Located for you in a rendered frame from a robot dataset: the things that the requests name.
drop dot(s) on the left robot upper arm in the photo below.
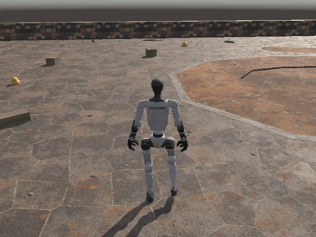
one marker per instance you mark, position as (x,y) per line
(139,112)

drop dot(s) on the left robot forearm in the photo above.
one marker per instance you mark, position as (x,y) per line
(133,132)

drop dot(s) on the right robot forearm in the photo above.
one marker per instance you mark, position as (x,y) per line
(182,132)

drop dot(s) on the right robot thigh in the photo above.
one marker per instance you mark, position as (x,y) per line
(170,147)

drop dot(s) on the humanoid robot head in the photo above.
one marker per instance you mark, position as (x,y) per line
(157,86)

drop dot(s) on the robot left hand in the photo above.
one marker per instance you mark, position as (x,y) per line
(130,143)

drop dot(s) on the right robot upper arm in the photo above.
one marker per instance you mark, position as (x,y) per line
(175,112)

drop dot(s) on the robot right hand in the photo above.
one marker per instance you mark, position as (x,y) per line
(183,143)

